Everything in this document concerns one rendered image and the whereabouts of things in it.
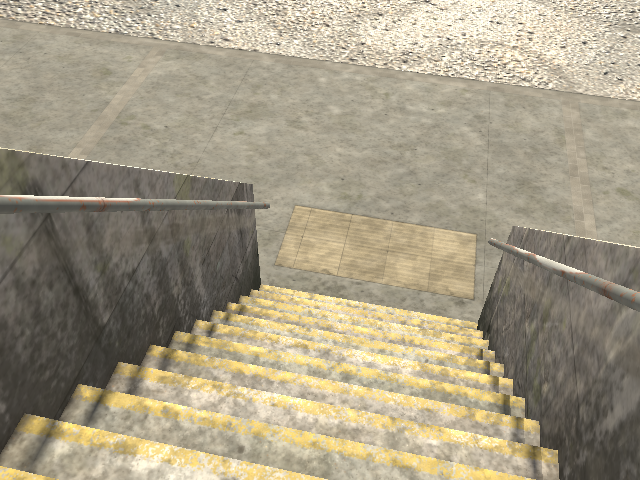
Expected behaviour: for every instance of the stairs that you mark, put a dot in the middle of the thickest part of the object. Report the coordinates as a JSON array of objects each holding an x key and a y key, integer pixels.
[{"x": 291, "y": 385}]

